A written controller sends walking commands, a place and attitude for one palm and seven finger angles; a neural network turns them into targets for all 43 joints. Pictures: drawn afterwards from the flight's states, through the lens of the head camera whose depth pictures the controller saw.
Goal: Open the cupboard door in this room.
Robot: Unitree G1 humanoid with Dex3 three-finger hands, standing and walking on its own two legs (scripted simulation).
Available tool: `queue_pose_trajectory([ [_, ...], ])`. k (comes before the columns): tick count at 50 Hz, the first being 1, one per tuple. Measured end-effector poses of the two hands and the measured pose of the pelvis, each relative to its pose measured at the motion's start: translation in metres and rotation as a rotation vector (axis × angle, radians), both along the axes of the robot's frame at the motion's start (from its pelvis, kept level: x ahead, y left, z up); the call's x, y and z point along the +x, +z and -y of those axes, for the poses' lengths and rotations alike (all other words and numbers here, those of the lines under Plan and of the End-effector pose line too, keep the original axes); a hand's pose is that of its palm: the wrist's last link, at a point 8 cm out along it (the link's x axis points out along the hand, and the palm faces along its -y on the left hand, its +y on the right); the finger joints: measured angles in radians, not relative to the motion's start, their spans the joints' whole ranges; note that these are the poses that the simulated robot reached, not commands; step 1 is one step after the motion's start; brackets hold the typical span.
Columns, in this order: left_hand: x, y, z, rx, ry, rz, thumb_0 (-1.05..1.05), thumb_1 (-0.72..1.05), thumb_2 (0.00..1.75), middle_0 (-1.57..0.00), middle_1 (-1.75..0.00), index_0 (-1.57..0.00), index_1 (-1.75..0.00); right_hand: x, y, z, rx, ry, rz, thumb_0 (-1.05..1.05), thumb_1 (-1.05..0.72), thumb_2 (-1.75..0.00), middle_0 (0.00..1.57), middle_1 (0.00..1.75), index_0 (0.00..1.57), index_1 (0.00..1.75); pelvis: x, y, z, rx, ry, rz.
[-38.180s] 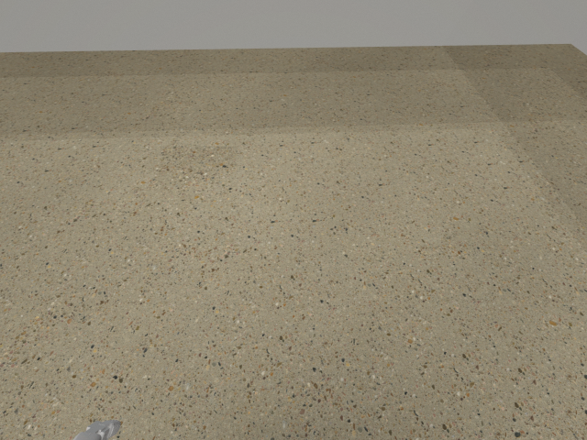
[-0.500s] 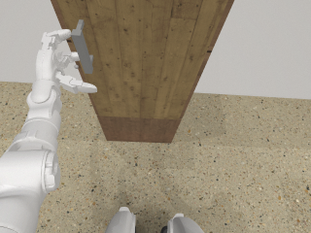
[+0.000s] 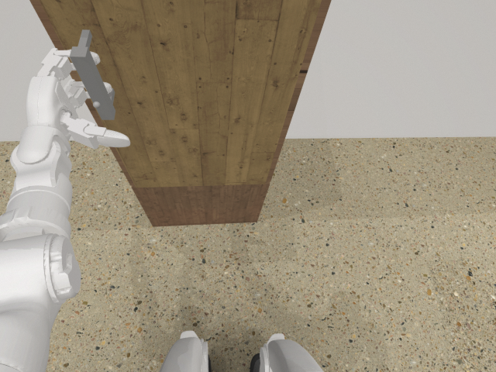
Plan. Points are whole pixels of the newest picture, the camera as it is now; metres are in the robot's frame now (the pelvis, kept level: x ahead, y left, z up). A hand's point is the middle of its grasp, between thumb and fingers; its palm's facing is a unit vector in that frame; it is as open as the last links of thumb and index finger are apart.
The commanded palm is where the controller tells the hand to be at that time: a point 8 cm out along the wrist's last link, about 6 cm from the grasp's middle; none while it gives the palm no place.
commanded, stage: move the hooked fingers beside the handle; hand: left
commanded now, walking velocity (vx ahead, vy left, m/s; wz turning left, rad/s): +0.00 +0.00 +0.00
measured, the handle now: (97, 78) +0.56 +0.21 +0.09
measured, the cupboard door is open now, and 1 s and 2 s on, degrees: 0 0 0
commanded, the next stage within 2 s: none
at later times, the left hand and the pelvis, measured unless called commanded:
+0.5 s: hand (94, 102) +0.51 +0.21 +0.09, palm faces +0.00 -1.00 -0.01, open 13.6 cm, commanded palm +0.49 +0.27 +0.09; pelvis +0.01 +0.00 +0.00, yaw -2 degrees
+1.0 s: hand (71, 102) +0.51 +0.24 +0.09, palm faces +0.02 -1.00 +0.00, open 13.8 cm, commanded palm +0.49 +0.29 +0.09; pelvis +0.01 +0.01 +0.00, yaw -2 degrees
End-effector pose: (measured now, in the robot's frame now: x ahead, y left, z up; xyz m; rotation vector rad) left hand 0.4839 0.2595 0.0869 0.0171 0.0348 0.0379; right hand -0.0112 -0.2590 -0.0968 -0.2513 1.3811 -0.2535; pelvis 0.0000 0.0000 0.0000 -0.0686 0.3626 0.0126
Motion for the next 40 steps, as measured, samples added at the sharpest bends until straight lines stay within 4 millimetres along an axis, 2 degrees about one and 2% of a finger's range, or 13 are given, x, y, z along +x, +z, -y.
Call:
queue_pose_trajectory([
  [3, 0.002, -0.001, 0.005, -0.014, -0.023, -0.002, -0.01, -0.5, 0.3, -0.3, -1.2, -0.27, -1.24, -0.003, 0.002, 0.002, -0.008, -0.016, -0.003, 0.01, -0.91, -0.89, 0.2, 0.3, 0.2, 0.3, 0.001, 0.001, 0.0, 0.0, -0.007, 0.003],
  [9, 0.005, -0.001, 0.002, -0.014, -0.017, -0.002, -0.01, -0.5, 0.3, -0.32, -1.21, -0.32, -1.26, -0.003, 0.005, 0.004, -0.021, -0.038, 0.007, 0.01, -0.91, -0.89, 0.2, 0.3, 0.2, 0.3, 0.003, 0.001, 0.001, 0.003, -0.019, 0.004],
  [24, 0.007, 0.0, -0.003, -0.01, -0.036, -0.012, -0.01, -0.5, 0.3, -0.33, -1.21, -0.36, -1.24, 0.01, 0.005, 0.002, -0.022, -0.05, 0.034, 0.01, -0.91, -0.89, 0.2, 0.3, 0.2, 0.3, 0.007, 0.003, 0.0, 0.007, -0.034, 0.004],
  [40, 0.005, 0.0, -0.029, -0.012, -0.023, -0.017, -0.01, -0.5, 0.3, -0.31, -1.2, -0.35, -1.22, 0.01, 0.009, 0.005, -0.048, -0.048, 0.014, 0.01, -0.91, -0.89, 0.21, 0.3, 0.2, 0.3, 0.009, 0.003, -0.002, 0.001, -0.032, -0.002],
])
